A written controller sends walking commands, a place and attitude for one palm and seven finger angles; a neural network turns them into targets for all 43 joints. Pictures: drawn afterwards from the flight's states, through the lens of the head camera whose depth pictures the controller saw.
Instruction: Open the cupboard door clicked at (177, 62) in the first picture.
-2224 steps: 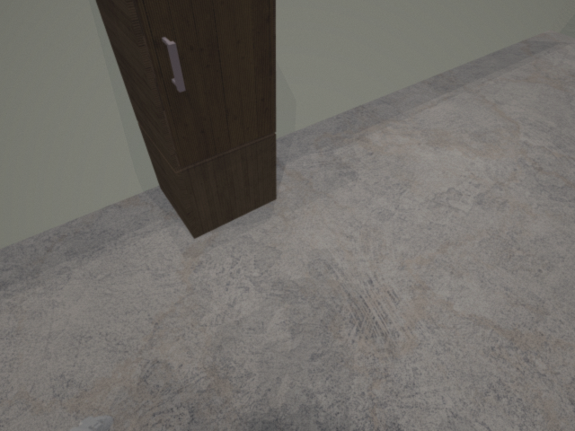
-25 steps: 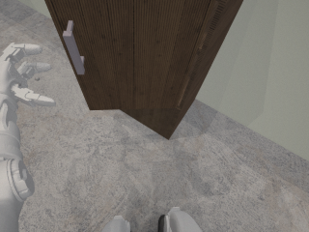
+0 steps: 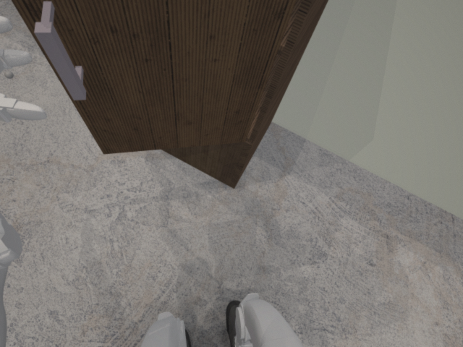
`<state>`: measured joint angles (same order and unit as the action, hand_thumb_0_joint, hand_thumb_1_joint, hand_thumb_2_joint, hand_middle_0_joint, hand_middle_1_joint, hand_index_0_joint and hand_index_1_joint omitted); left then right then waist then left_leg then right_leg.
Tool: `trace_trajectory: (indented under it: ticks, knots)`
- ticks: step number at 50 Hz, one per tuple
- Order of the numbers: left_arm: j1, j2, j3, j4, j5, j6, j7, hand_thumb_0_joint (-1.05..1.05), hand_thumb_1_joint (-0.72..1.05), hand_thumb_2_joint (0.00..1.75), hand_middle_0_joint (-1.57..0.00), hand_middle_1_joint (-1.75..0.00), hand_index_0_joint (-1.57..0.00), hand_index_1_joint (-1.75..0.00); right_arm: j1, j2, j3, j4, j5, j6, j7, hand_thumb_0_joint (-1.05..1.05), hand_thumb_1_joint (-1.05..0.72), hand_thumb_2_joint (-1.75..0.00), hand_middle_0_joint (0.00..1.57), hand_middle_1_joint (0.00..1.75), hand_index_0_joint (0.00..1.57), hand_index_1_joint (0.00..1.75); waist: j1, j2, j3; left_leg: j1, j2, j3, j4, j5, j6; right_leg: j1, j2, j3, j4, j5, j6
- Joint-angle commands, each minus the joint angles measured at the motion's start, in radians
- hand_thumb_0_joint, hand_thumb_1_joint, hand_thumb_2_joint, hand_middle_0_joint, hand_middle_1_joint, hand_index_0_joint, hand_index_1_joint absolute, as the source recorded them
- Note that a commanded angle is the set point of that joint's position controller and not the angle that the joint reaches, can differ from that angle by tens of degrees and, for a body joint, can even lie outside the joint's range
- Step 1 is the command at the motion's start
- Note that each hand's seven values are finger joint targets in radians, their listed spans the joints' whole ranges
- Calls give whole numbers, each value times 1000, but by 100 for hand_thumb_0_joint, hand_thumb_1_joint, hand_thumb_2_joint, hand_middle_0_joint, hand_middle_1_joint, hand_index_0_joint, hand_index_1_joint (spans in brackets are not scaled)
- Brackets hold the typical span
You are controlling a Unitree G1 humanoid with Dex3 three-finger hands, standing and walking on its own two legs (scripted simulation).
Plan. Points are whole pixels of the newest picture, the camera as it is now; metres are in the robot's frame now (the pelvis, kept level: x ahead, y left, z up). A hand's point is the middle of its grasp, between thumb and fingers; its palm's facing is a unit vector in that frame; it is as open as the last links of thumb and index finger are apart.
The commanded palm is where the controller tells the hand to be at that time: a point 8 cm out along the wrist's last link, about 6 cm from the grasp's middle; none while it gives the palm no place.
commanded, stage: move the hooked fingers beside the handle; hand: left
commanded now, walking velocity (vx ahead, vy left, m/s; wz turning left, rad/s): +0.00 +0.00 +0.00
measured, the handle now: (65, 55) +0.56 +0.21 +0.08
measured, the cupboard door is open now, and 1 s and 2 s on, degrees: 37 37 37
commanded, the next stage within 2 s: slide the fingers in behind the handle in 0.66 s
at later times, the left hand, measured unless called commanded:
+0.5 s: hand (7, 89) +0.49 +0.27 +0.09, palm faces +0.04 -1.00 +0.00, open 14.0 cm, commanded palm +0.48 +0.30 +0.08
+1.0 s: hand (18, 87) +0.50 +0.26 +0.09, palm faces +0.03 -1.00 +0.00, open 14.0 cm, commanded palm +0.49 +0.29 +0.08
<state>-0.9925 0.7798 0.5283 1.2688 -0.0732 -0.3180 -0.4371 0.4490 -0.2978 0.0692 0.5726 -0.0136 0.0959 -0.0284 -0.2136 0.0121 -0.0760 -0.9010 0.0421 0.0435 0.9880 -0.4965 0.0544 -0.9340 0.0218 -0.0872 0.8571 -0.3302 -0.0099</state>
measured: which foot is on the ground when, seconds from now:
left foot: down 0.00-1.00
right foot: down 0.00-1.00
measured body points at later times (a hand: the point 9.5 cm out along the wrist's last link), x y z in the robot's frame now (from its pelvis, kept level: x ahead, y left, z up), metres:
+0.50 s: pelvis +0.01 +0.00 +0.01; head +0.14 +0.04 +0.44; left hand +0.49 +0.32 +0.09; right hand +0.03 -0.27 -0.09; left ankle -0.03 +0.08 -0.68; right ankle +0.03 -0.12 -0.68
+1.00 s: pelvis -0.01 +0.00 +0.00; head +0.13 +0.03 +0.43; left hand +0.49 +0.31 +0.09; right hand -0.03 -0.27 -0.09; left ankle -0.03 +0.08 -0.68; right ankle +0.03 -0.12 -0.68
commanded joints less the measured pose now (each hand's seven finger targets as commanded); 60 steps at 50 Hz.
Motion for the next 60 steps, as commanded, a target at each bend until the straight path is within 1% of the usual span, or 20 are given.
trace_trajectory:
  ticks: [1,4,7,12,14,17,19,22,24,26,29,31,34,38,45,48,49,51,56,60]
  knots:
    - [-304,294,47,-249,-46,-72,-12,0,-50,30,-30,-120,-30,-120,199,-201,-81,-42,-5,4,-6,0,-90,-90,20,30,20,30,43,208,-554,379,10,-112,-104,686,-50,313,35,48,-29,370,-21]
    - [-314,255,23,-276,-55,-61,-11,0,-50,30,-30,-120,-30,-120,195,-199,-84,-37,-2,17,-1,0,-90,-90,20,30,20,30,31,205,-516,388,12,-109,-113,669,-47,289,38,46,-46,353,-15]
    - [-309,304,71,-342,-55,-75,4,0,-50,30,-30,-120,-30,-120,196,-198,-91,-41,-5,16,0,0,-90,-90,20,30,20,30,49,236,-570,421,11,-107,-111,712,-51,321,40,50,-41,387,-19]
    - [-264,259,42,-333,-57,-79,4,0,-50,30,-30,-120,-30,-120,181,-188,-89,-37,1,16,3,0,-90,-90,20,30,20,30,50,231,-513,422,11,-103,-115,728,-51,319,41,48,-49,394,-19]
    - [-262,192,0,-332,-68,-77,-3,0,-50,30,-30,-120,-30,-120,174,-183,-89,-33,1,18,5,0,-90,-90,20,30,20,30,43,226,-488,449,14,-108,-119,730,-56,285,42,40,-58,367,-17]
    - [-260,188,5,-357,-80,-83,-5,0,-50,30,-30,-120,-30,-120,168,-184,-93,-31,2,17,3,0,-90,-90,20,30,20,30,50,248,-513,498,17,-118,-116,788,-69,269,41,35,-53,370,-19]
    - [-251,122,-40,-307,-84,-72,-2,0,-50,30,-30,-120,-30,-120,161,-179,-91,-26,5,18,5,0,-90,-90,20,30,20,30,32,178,-449,458,16,-117,-120,734,-62,251,41,32,-62,345,-13]
    - [-281,153,-26,-309,-72,-79,14,0,-50,30,-30,-120,-30,-120,151,-182,-88,-30,5,17,1,0,-90,-90,20,30,20,30,42,199,-453,433,8,-118,-127,694,-64,267,36,35,-50,334,-19]
    - [-282,116,-49,-309,-69,-84,25,0,-50,30,-30,-120,-30,-120,146,-177,-88,-32,4,15,4,0,-90,-90,20,30,20,30,37,194,-456,436,8,-114,-122,675,-63,252,35,37,-53,320,-15]
    - [-306,172,-8,-304,-69,-96,37,0,-50,30,-30,-120,-30,-120,145,-183,-87,-33,2,10,-1,0,-90,-90,20,30,20,30,37,146,-453,386,3,-112,-121,634,-54,296,35,42,-45,335,-19]
    - [-314,220,11,-295,-47,-103,41,0,-50,30,-30,-120,-30,-120,134,-182,-83,-39,3,3,-3,0,-90,-90,20,30,20,30,46,167,-477,350,-4,-100,-119,574,-49,326,30,54,-40,328,-17]
    - [-350,192,-22,-274,-48,-104,36,0,-50,30,-30,-120,-30,-120,128,-179,-73,-40,6,0,-6,0,-90,-90,20,30,20,30,30,174,-436,324,-8,-101,-122,528,-45,310,30,54,-41,304,-20]
    - [-389,227,-20,-239,-38,-99,30,0,-50,30,-30,-120,-30,-120,128,-187,-68,-33,8,-6,-12,0,-90,-90,20,30,20,30,19,170,-422,291,-10,-101,-124,442,-40,296,28,59,-48,247,-17]
    - [-379,239,-4,-244,-51,-102,13,0,-50,30,-30,-120,-30,-120,143,-192,-71,-30,6,-13,-14,0,-90,-90,20,30,20,30,23,183,-496,327,-7,-106,-114,486,-43,302,30,57,-41,272,-17]
    - [-393,174,-55,-235,-58,-74,9,0,-50,30,-30,-120,-30,-120,152,-191,-70,-23,6,-12,-12,0,-90,-90,20,30,20,30,8,178,-447,300,-6,-105,-129,417,-34,267,31,53,-59,219,-15]
    - [-396,189,-34,-266,-51,-88,33,0,-50,30,-30,-120,-30,-120,166,-191,-75,-17,1,-13,-9,0,-90,-90,20,30,20,30,26,220,-485,358,-4,-119,-127,470,-47,245,32,44,-50,218,-22]
    - [-399,154,-56,-257,-52,-86,41,0,-50,30,-30,-120,-30,-120,164,-188,-73,-17,0,-13,-5,0,-90,-90,20,30,20,30,15,217,-465,351,-4,-116,-129,457,-46,233,32,43,-53,209,-20]
    - [-405,196,-18,-260,-49,-92,61,0,-50,30,-30,-120,-30,-120,172,-193,-74,-16,-3,-13,-7,0,-90,-90,20,30,20,30,20,172,-461,331,-4,-121,-130,460,-43,258,34,41,-49,220,-23]
    - [-357,157,-28,-295,-34,-102,88,0,-50,30,-30,-120,-30,-120,178,-184,-81,-25,-7,-9,5,0,-90,-90,20,30,20,30,37,218,-509,389,-2,-119,-122,565,-53,259,35,39,-39,272,-25]
    - [-358,132,-41,-302,-36,-95,104,0,-50,30,-30,-120,-30,-120,173,-182,-83,-29,-4,-4,9,0,-90,-90,20,30,20,30,35,180,-493,368,-1,-114,-131,540,-49,282,33,41,-44,279,-19]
